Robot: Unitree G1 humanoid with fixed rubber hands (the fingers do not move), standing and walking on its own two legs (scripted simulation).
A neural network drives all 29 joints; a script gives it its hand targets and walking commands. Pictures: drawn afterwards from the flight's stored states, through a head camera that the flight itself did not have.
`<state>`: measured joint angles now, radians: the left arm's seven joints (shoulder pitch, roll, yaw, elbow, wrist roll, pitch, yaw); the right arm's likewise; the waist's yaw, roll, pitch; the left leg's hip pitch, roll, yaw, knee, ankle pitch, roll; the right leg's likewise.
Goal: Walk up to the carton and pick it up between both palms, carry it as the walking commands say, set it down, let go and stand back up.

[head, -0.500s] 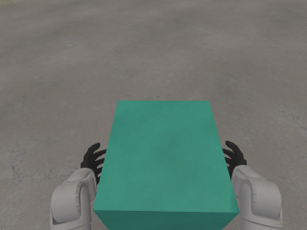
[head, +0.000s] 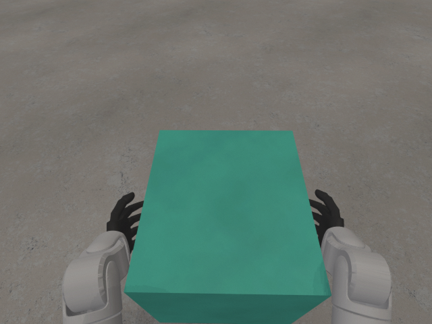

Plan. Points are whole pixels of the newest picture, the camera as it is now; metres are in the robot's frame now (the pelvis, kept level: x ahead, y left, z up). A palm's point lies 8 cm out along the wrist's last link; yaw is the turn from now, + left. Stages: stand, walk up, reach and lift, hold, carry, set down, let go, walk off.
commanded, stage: carry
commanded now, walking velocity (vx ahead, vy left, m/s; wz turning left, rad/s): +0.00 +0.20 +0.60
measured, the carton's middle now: (225, 228) +0.30 +0.00 +0.02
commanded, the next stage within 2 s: none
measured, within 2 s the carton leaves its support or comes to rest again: neither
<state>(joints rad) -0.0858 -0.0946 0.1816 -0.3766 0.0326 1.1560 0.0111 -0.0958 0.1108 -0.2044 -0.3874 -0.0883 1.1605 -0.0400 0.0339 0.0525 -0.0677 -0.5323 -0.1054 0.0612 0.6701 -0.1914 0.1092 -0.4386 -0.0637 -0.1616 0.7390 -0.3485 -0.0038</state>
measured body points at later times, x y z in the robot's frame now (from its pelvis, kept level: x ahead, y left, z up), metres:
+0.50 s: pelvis -0.07 +0.17 +0.00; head -0.06 +0.17 +0.45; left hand +0.13 +0.42 +0.07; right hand +0.24 +0.09 +0.07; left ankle -0.01 +0.25 -0.71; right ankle -0.04 +0.07 -0.69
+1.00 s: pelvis -0.19 +0.33 +0.01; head -0.18 +0.34 +0.46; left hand -0.08 +0.62 +0.07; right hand +0.12 +0.34 +0.07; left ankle -0.17 +0.42 -0.71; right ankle -0.14 +0.21 -0.66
